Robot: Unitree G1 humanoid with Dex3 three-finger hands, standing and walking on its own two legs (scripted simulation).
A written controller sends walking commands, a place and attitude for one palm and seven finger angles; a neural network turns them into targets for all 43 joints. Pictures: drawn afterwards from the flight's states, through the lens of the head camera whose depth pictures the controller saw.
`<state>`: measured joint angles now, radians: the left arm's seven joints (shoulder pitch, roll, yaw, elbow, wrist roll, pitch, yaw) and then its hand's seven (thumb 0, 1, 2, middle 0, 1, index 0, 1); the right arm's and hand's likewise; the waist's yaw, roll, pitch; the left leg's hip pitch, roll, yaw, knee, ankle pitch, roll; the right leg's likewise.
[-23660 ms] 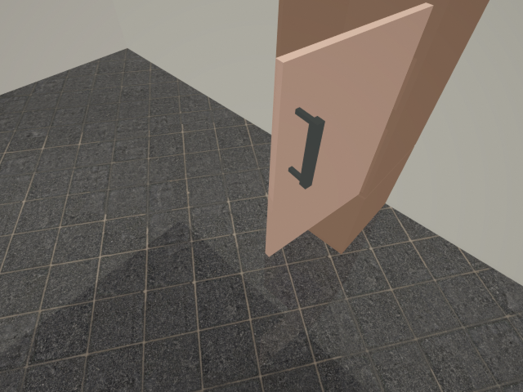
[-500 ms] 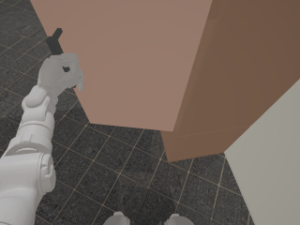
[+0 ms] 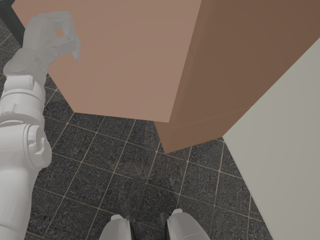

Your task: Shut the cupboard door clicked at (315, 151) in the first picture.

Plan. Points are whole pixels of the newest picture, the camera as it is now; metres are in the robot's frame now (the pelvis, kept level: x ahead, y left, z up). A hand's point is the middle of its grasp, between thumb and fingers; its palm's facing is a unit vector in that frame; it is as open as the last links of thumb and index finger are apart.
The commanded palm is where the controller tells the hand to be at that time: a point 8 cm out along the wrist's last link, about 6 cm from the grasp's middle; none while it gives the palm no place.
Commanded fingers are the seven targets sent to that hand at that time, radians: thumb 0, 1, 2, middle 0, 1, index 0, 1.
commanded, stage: push the door shut along its arc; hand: left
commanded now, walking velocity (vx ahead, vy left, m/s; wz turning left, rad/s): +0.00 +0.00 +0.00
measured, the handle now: (29, 34) +0.58 +0.22 +0.12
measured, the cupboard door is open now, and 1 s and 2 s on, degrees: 67 56 53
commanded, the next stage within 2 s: pull the fist back off the door in 0.80 s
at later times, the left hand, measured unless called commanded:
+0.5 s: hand (73, 38) +0.55 +0.12 +0.14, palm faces -0.37 -0.93 +0.00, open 3.2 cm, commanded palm +0.58 +0.14 +0.13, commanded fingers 0.00 0.90 0.90 -1.30 -1.50 -1.30 -1.50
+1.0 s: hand (87, 26) +0.59 +0.09 +0.14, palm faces -0.18 -0.98 +0.09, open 3.4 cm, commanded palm +0.60 +0.11 +0.13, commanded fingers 0.00 0.90 0.90 -1.30 -1.50 -1.30 -1.50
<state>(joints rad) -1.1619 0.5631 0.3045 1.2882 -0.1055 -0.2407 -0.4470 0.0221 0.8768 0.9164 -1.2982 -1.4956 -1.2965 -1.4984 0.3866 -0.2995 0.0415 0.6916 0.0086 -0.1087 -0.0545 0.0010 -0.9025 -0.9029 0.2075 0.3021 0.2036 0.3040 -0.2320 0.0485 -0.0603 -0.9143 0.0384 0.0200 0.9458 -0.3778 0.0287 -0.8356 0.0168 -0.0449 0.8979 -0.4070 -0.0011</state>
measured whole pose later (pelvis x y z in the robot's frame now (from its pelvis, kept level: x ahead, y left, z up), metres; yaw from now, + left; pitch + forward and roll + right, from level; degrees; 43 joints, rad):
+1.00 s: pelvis +0.00 +0.00 -0.02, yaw +1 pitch +25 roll -4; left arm -1.42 0.51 0.26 1.37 -0.10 -0.13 -0.23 0.04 0.94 1.02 -1.30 -1.50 -1.30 -1.50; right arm 0.42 -0.28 0.04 0.76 -0.03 -0.16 -0.04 0.00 -0.90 -0.90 0.21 0.30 0.20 0.30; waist -0.25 0.07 -0.08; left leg -1.09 0.04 -0.02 1.05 -0.41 0.02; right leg -0.98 0.02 -0.08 0.98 -0.44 0.00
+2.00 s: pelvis +0.02 -0.02 +0.02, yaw +0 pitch +13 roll +0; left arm -0.87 0.21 0.27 1.09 -0.09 -0.33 0.02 0.02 0.90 0.90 -1.30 -1.50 -1.30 -1.50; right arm 0.32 -0.24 0.01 0.67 0.00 -0.05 0.01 0.00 -0.91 -0.90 0.20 0.30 0.20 0.30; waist -0.12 0.05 -0.10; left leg -0.67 0.04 0.04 0.80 -0.36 0.00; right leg -0.62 0.02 -0.02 0.80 -0.41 -0.03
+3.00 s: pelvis +0.03 +0.00 +0.06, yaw +1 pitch -4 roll +0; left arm 0.34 0.32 0.27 -0.25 -0.07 -0.07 0.10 0.02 0.89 0.90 -0.58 -0.70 -0.58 -0.71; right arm 0.20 -0.22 0.05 0.63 0.02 -0.03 -0.07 0.01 -0.90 -0.90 0.21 0.30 0.20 0.30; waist 0.05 0.08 0.01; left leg -0.11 0.00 0.04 0.41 -0.22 0.02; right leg -0.05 -0.01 -0.02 0.38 -0.26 0.00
